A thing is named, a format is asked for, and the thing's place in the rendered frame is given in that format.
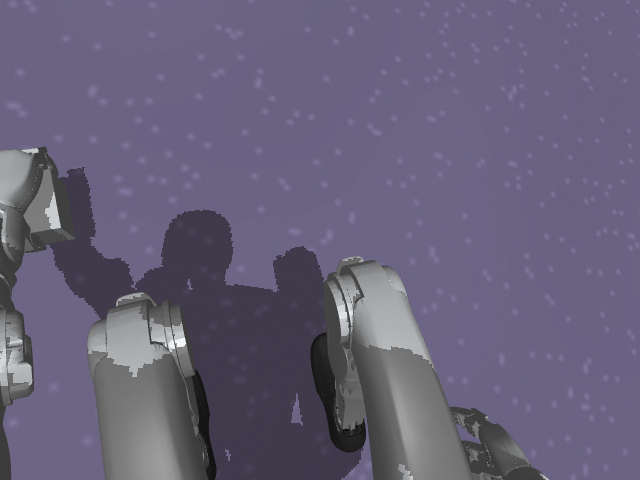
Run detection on left robot hand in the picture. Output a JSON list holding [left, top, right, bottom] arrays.
[[0, 147, 58, 253]]

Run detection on right robot foot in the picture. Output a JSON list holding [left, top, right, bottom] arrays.
[[310, 332, 366, 453]]

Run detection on left robot foot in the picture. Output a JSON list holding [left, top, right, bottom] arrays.
[[192, 369, 217, 480]]

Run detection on small box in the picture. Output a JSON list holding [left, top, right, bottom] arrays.
[[23, 169, 76, 244]]

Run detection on left robot arm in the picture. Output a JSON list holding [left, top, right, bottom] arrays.
[[0, 203, 34, 480]]

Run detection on right robot hand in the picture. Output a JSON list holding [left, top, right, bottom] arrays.
[[450, 407, 533, 480]]

